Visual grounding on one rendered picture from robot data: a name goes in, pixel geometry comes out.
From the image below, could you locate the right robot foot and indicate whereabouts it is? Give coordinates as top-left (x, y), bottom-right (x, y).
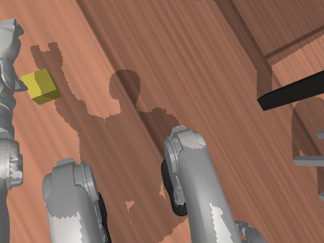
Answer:
top-left (161, 159), bottom-right (187, 217)

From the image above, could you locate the left robot arm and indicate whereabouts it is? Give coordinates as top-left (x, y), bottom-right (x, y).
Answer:
top-left (0, 57), bottom-right (23, 243)

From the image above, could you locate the right robot hand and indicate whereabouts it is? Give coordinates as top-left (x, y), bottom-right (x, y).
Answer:
top-left (235, 220), bottom-right (268, 243)

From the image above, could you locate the cube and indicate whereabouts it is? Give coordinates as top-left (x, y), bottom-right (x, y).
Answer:
top-left (21, 68), bottom-right (62, 105)

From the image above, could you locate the left robot hand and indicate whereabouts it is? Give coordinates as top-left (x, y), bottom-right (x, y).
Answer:
top-left (0, 18), bottom-right (28, 92)

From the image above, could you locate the left robot foot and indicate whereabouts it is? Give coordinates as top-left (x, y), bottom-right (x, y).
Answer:
top-left (98, 192), bottom-right (112, 243)

